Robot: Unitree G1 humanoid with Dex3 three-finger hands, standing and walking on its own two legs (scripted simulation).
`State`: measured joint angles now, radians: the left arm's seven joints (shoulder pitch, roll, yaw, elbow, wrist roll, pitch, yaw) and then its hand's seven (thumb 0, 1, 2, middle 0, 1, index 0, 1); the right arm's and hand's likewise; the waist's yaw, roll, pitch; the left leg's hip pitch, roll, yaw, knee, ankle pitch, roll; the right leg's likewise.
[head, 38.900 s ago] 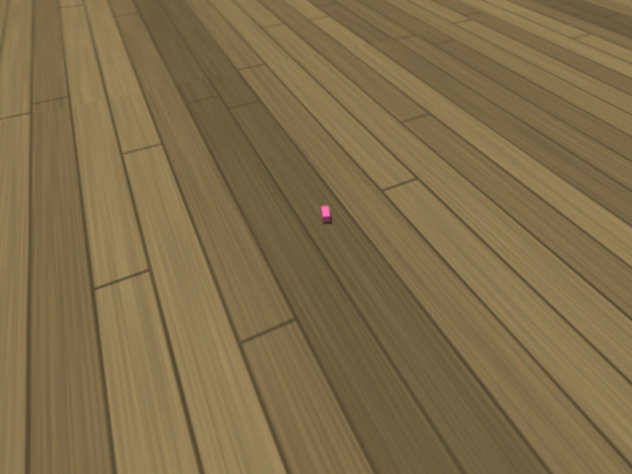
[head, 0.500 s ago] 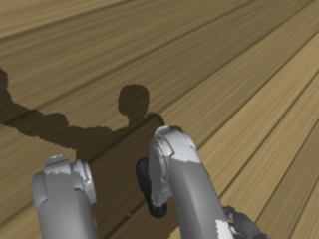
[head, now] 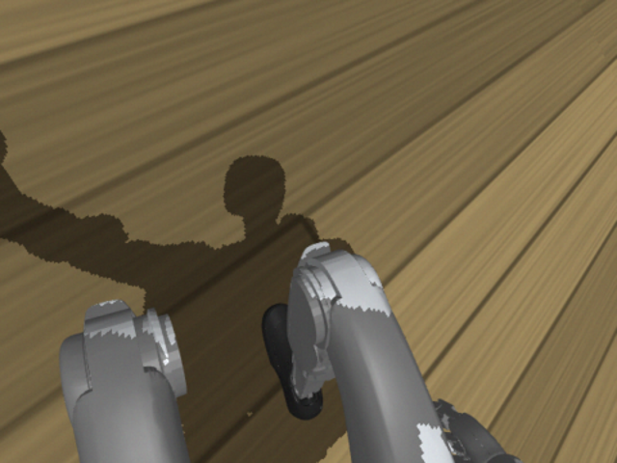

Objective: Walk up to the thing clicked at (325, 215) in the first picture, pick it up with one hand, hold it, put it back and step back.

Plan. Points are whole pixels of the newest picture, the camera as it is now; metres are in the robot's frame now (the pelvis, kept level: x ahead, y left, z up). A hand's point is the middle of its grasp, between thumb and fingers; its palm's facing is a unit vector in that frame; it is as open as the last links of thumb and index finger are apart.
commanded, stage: rise first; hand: left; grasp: from above
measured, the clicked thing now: out of the picture +0.51 +0.35 -0.31
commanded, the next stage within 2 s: none
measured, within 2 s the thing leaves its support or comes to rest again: neither
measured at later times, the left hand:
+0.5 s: hand out of the picture +0.46 +0.39 -0.19, palm faces -0.45 -0.08 -0.89, open 11.0 cm
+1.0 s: hand out of the picture +0.47 +0.38 -0.19, palm faces -0.44 -0.09 -0.89, open 10.9 cm
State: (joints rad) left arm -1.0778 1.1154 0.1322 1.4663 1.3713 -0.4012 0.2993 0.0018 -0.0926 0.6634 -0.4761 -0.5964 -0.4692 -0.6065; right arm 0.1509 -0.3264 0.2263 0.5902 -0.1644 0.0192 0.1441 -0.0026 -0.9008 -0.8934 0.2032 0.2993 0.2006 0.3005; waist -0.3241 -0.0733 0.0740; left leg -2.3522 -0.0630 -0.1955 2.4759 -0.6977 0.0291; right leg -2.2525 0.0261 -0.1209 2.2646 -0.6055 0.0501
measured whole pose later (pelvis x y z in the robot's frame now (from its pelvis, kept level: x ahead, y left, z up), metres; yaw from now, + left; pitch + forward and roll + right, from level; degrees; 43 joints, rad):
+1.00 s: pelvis +0.00 +0.00 +0.00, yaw +0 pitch +31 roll -16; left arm -1.09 1.11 0.13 1.47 1.39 -0.42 0.31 0.00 -0.02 0.61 -0.55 -0.49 -0.54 -0.51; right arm 0.15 -0.34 0.22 0.58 -0.17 0.01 0.14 0.00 -0.90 -0.89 0.20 0.30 0.20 0.30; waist -0.33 -0.08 0.08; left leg -2.35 -0.06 -0.20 2.48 -0.69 0.03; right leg -2.25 0.03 -0.12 2.27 -0.60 0.05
